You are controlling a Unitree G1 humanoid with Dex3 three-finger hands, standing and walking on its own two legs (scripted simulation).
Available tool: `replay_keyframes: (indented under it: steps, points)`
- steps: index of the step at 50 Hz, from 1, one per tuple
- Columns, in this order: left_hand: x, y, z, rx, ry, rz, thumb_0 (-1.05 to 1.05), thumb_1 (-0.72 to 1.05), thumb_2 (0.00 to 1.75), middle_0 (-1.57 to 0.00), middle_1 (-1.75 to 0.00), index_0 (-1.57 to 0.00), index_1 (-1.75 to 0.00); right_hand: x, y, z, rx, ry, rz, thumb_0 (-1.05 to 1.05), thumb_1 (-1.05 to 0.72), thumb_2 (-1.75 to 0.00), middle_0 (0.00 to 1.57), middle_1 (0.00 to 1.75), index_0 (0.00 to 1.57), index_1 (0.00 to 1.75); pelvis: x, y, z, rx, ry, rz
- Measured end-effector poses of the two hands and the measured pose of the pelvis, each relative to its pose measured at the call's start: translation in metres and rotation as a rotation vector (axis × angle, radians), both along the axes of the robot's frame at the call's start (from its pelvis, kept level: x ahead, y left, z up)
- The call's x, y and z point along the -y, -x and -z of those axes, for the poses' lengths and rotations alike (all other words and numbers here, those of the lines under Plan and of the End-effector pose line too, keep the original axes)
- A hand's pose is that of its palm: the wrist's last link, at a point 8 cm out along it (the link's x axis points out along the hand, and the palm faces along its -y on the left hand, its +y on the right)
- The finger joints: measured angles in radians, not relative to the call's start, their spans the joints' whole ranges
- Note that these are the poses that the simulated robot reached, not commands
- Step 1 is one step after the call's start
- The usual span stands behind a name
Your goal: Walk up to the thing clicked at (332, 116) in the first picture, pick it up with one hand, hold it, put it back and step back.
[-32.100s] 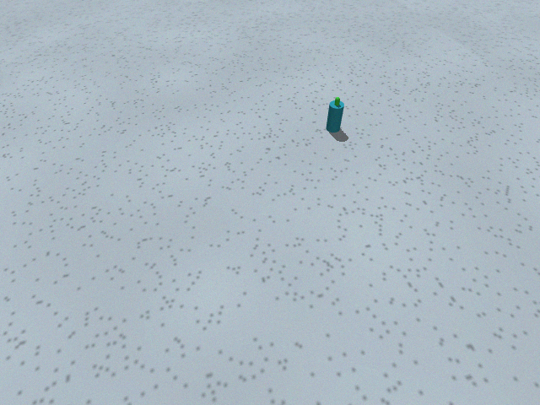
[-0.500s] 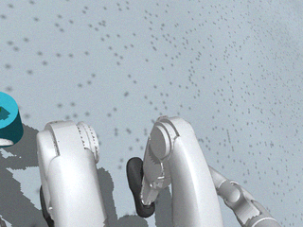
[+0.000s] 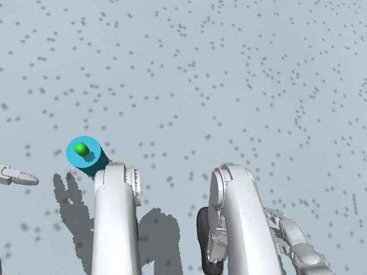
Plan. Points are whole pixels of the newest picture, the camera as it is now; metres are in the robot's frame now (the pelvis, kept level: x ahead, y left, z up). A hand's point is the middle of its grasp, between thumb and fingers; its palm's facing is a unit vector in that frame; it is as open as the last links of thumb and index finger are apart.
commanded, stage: home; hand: left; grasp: from the side
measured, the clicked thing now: (88, 156) +0.37 +0.26 -0.25
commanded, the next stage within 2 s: none
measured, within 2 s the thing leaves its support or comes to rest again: neither
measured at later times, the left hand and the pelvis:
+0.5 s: hand out of the picture +0.25 +0.27 +0.13, palm faces +0.26 -0.88 -0.40, open 17.4 cm; pelvis +0.05 -0.02 +0.23, yaw +7 degrees
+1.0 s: hand out of the picture +0.25 +0.22 +0.30, palm faces +0.25 -0.92 -0.30, open 17.3 cm; pelvis +0.11 +0.01 +0.35, yaw +9 degrees
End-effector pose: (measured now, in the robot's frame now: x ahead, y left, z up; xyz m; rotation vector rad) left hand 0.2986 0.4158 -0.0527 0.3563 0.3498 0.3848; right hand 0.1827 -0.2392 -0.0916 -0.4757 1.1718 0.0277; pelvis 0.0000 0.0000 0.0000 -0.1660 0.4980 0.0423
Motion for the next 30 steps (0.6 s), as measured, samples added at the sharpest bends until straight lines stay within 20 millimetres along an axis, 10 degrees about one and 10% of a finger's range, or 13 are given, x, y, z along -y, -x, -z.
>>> replay_keyframes:
  steps: [10,30]
  points:
    - [0.044,0.052,-0.079,-0.269,-0.019,-0.056,-0.01,-0.52,0.08,-0.06,-0.05,-0.06,-0.05,0.005,-0.010,-0.049,0.001,-0.076,0.087,0.00,-0.91,-0.91,0.21,0.31,0.21,0.30,0.012,-0.008,-0.079,-0.071,-0.069,-0.027]
    - [0.124,0.077,-0.255,-0.431,0.164,-0.156,-0.01,-0.53,0.06,-0.06,-0.05,-0.06,-0.05,-0.003,-0.091,-0.284,0.379,-0.056,0.099,0.01,-0.90,-0.91,0.21,0.31,0.21,0.30,0.014,-0.062,-0.268,0.100,-0.117,-0.088]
